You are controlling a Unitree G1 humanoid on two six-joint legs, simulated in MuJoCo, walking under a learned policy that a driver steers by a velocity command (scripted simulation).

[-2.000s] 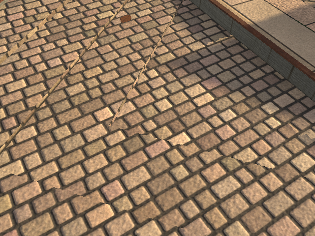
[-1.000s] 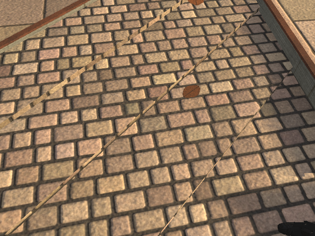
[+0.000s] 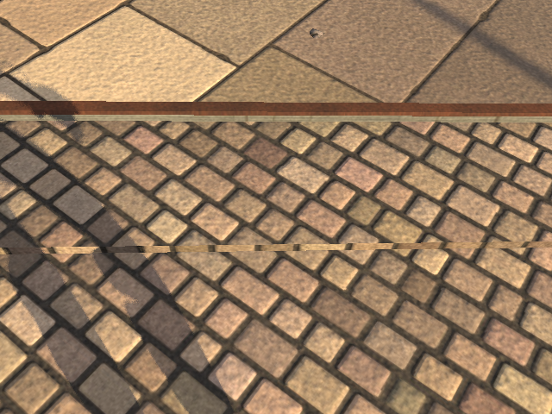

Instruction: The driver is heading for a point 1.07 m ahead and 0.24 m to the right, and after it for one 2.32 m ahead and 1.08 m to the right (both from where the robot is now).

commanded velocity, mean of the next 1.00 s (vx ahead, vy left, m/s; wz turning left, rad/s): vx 0.36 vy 0.00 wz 0.08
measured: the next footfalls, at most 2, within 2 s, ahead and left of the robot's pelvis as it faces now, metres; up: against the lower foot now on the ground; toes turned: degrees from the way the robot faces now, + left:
right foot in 0.14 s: +0.09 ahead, -0.12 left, +0.00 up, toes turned +1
left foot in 1.08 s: +0.49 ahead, +0.16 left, +0.03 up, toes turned +4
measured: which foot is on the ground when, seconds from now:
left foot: down 0.00-0.66, up 0.68-1.00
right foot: up 0.00-0.12, down 0.14-1.00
